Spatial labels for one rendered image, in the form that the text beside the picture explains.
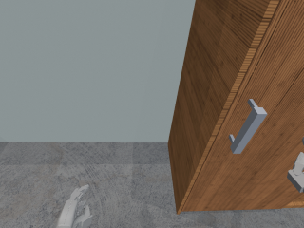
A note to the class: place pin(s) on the handle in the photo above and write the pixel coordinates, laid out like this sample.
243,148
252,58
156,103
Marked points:
249,128

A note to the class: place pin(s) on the robot left hand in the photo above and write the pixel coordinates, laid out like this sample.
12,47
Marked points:
69,215

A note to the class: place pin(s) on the robot right hand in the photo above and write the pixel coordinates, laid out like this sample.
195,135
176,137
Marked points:
296,176

